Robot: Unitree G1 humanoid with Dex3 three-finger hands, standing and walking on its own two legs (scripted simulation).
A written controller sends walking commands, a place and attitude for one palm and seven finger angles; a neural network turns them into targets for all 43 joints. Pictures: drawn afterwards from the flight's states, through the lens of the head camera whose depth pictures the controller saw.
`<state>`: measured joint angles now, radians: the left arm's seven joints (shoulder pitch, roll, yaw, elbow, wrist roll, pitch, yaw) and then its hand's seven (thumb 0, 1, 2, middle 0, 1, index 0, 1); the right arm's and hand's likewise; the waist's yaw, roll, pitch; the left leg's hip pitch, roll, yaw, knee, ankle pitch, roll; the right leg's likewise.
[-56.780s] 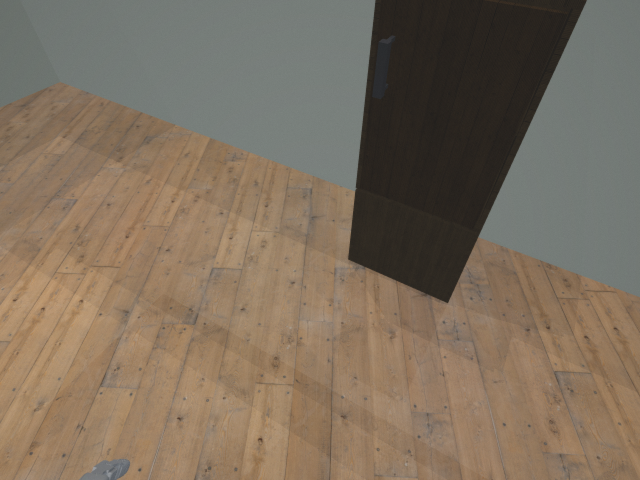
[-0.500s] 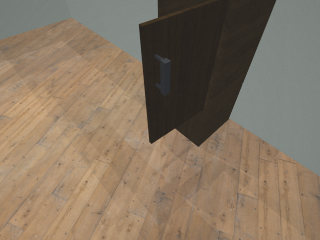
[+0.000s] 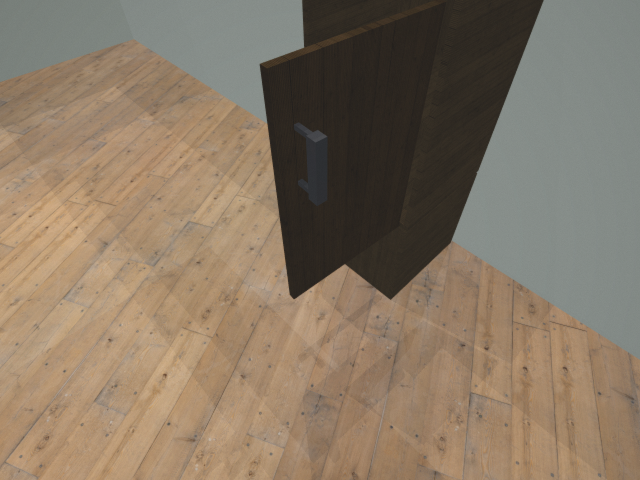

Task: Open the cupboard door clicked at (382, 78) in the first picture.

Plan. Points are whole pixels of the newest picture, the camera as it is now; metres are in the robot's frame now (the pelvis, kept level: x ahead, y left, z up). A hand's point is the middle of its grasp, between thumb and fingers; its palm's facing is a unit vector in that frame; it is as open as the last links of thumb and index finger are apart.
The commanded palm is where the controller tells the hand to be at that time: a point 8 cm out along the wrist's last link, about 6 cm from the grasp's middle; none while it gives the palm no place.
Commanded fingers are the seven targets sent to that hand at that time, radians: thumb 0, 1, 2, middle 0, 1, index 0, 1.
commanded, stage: look to check the result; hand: left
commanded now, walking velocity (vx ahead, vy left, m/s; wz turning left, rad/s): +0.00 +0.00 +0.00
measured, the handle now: (309, 164) +0.59 +0.05 +0.06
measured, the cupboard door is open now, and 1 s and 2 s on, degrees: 86 86 86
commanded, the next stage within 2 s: stand and wait in 0.54 s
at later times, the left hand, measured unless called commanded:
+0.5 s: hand out of the picture +0.10 +0.22 -0.15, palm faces -0.01 -0.94 -0.35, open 7.4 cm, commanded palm none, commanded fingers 0.00 0.90 0.90 -0.20 -0.30 -0.20 -0.30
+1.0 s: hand out of the picture +0.11 +0.21 -0.16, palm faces -0.02 -0.95 -0.32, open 7.4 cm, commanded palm none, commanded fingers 0.00 0.90 0.90 -0.20 -0.30 -0.20 -0.30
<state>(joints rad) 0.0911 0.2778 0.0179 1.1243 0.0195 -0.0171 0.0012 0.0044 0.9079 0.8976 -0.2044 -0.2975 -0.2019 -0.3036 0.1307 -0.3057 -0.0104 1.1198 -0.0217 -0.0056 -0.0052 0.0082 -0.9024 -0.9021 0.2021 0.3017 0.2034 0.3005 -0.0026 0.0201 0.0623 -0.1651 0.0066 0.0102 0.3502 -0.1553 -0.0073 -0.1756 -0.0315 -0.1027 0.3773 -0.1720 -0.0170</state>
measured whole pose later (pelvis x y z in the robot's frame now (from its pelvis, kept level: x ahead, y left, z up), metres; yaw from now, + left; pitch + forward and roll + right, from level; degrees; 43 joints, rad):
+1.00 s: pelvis +0.04 -0.02 +0.00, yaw -1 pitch -2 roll +0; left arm 0.12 0.29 0.01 1.14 0.01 -0.02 0.01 0.01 0.91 0.90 -0.20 -0.30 -0.20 -0.30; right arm 0.13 -0.29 0.00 1.14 -0.02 0.00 -0.01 0.01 -0.90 -0.90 0.20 0.30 0.20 0.30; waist 0.00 0.01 0.05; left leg -0.08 0.04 0.02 0.29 -0.18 -0.03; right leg -0.09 0.01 -0.09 0.30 -0.19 -0.04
